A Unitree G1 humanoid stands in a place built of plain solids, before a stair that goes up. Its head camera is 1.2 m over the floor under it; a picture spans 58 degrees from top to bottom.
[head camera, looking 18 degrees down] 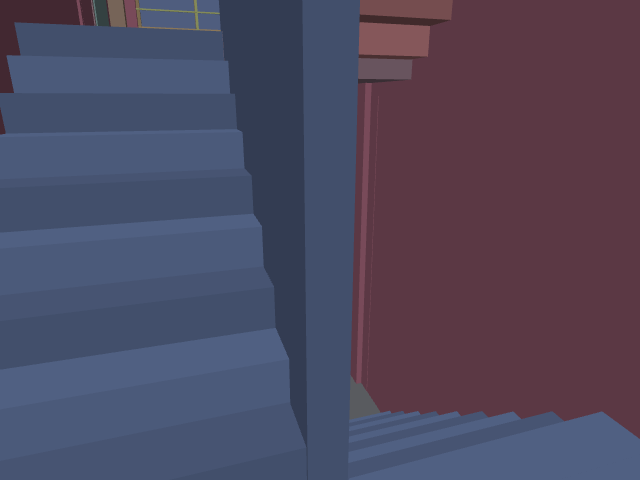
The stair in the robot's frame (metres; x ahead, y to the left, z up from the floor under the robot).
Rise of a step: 0.17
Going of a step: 0.22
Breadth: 1.10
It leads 17 degrees to the left of straight ahead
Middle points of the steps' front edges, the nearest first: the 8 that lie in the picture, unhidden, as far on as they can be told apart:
1.12 0.63 0.35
1.34 0.70 0.53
1.55 0.76 0.70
1.76 0.83 0.88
1.97 0.90 1.05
2.19 0.96 1.23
2.40 1.03 1.40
2.61 1.09 1.58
